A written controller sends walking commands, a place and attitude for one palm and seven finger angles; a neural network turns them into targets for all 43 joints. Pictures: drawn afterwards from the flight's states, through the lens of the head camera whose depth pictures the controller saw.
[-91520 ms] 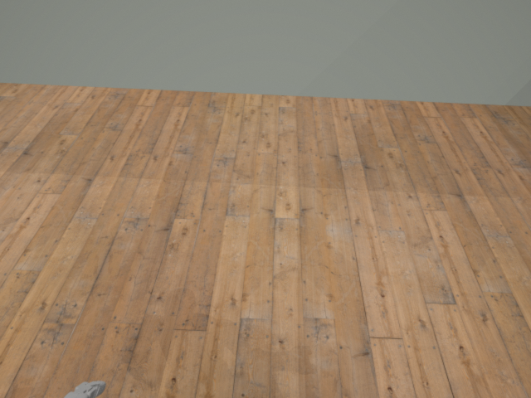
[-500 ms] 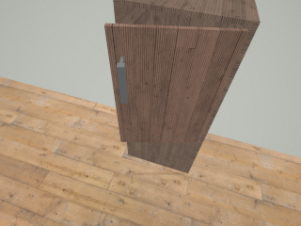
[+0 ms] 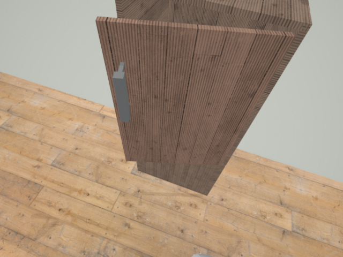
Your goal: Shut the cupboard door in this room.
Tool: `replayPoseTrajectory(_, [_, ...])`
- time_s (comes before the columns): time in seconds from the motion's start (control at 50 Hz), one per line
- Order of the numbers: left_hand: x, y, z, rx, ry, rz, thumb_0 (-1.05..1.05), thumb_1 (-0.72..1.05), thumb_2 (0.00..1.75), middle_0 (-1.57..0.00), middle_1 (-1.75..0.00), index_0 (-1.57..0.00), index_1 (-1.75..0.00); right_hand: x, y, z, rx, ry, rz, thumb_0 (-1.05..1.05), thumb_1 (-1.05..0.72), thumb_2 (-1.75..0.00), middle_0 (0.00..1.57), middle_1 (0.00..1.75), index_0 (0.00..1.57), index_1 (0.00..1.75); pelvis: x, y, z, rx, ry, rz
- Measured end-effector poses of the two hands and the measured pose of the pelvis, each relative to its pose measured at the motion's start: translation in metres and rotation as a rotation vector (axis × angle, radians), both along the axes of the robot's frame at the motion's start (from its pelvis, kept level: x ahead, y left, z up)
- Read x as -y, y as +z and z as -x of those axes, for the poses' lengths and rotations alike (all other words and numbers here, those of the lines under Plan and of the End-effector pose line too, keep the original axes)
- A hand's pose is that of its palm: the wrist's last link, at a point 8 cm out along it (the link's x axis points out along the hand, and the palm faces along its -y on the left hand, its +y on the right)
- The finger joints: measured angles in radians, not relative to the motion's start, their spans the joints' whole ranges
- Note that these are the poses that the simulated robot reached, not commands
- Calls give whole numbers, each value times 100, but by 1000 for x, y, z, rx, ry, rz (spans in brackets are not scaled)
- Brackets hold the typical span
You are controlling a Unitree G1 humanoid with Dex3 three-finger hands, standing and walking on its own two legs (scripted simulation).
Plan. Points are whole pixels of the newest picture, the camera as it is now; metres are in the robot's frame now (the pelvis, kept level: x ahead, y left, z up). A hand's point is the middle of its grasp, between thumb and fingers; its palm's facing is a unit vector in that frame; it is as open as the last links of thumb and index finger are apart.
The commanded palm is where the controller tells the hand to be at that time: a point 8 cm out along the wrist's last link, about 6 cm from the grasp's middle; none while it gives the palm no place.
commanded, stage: shuffle to correct the standing spot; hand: left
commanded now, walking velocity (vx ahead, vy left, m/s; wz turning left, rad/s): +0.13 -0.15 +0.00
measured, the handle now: (123, 93) +0.47 +0.17 +0.09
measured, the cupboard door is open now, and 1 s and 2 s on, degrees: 19 19 19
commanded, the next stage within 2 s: come to a stop and stand still in 0.02 s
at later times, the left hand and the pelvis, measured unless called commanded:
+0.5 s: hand (131, 253) +0.15 +0.11 -0.18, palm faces +0.05 -0.98 -0.20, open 7.4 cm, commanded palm none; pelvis +0.07 -0.07 +0.00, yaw +2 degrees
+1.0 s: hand out of the picture +0.07 +0.11 -0.16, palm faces +0.03 -0.97 -0.24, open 7.4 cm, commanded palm none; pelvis +0.05 -0.07 +0.00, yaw +1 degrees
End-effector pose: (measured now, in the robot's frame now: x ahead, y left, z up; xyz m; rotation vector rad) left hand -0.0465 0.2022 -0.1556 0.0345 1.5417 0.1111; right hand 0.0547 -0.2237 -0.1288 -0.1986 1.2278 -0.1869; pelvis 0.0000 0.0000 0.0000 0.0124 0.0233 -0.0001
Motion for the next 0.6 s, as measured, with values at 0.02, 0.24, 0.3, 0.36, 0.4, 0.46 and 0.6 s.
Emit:
replayPoseTrajectory(0.02, [-2,2,-17,32,-4,-9,1,91,90,-20,-29,-20,-29,5,1,2,-16,0,2,-1,-94,-90,20,30,21,30,3,2,-3,-1,1,1])
replayPoseTrajectory(0.24, [2,19,-164,278,-99,-196,2,93,90,-19,-29,-19,-29,74,-28,19,-229,-55,-53,0,-91,-90,20,30,21,30,63,-11,-54,-2,11,7])
replayPoseTrajectory(0.3, [18,23,-180,295,-106,-201,1,92,90,-19,-29,-19,-29,89,-30,5,-248,-59,-46,1,-91,-90,20,30,20,30,72,-9,-64,6,15,9])
replayPoseTrajectory(0.36, [34,23,-188,292,-100,-184,1,91,90,-19,-29,-20,-29,97,-24,-18,-218,-48,-35,1,-91,-90,20,29,20,30,76,-4,-69,7,18,-2])
replayPoseTrajectory(0.4, [41,21,-191,293,-85,-165,1,91,90,-20,-29,-20,-29,98,-20,-35,-190,-28,-28,1,-91,-90,19,29,20,30,77,-2,-71,8,24,-4])
replayPoseTrajectory(0.46, [46,15,-190,295,-57,-138,0,90,89,-20,-30,-20,-30,96,-14,-62,-138,6,-15,1,-91,-90,19,29,20,30,75,-2,-71,9,33,0])
replayPoseTrajectory(0.6, [32,-7,-175,258,-6,-98,1,90,89,-20,-30,-20,-30,73,-1,-105,2,60,16,1,-91,-90,19,29,20,30,61,-9,-71,22,31,14])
